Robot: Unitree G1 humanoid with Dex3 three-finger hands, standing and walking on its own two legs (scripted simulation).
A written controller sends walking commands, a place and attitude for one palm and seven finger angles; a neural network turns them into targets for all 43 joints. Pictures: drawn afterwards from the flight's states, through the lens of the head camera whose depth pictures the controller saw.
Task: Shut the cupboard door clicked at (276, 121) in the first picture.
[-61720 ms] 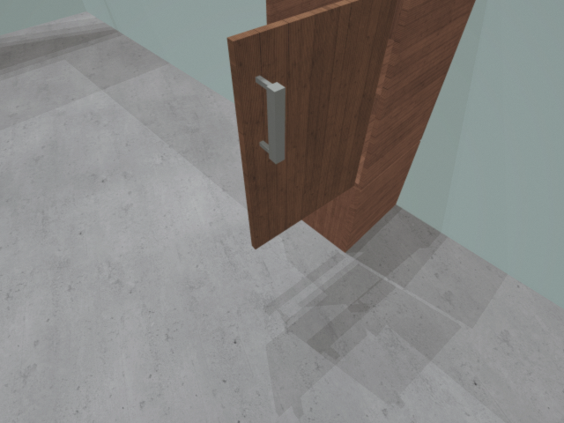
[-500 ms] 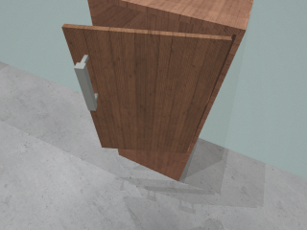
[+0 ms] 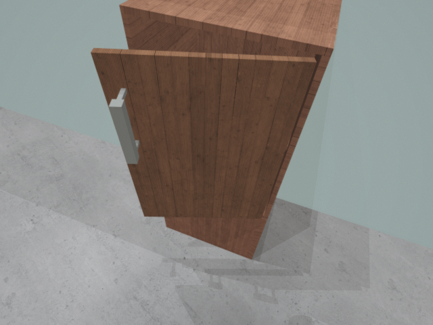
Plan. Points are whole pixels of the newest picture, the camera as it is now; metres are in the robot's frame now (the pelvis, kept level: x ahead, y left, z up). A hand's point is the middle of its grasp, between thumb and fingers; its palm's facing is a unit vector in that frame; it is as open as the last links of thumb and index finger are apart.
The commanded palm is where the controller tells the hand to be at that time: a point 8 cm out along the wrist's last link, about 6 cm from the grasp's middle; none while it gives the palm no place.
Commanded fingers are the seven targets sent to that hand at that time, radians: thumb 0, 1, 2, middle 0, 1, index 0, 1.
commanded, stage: look again from close up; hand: left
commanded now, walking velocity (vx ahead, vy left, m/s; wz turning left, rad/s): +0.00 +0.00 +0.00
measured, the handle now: (128, 127) +0.48 +0.23 +0.09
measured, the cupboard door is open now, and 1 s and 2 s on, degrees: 21 21 21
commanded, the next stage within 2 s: raise the hand and make a fist in 0.52 s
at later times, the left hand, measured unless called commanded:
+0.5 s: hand out of the picture +0.03 +0.18 -0.18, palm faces +0.02 -0.97 -0.22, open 7.4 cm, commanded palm none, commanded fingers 0.00 0.90 0.90 -0.20 -0.30 -0.20 -0.30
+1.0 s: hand (135, 312) +0.15 +0.15 -0.05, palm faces +0.07 -1.00 -0.01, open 6.4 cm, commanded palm +0.12 +0.21 -0.04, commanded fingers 0.00 0.90 0.90 -0.55 -0.68 -0.55 -0.68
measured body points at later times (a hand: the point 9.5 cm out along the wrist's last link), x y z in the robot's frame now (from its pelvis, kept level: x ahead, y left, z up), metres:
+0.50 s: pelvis +0.01 -0.01 -0.01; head +0.02 -0.02 +0.44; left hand +0.02 +0.23 -0.16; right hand +0.04 -0.23 -0.17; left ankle +0.00 +0.09 -0.75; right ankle +0.01 -0.13 -0.75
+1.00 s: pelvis -0.03 -0.05 -0.08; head +0.01 -0.04 +0.36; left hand +0.14 +0.21 -0.05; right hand +0.21 -0.29 -0.12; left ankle +0.00 +0.09 -0.75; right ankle +0.01 -0.14 -0.75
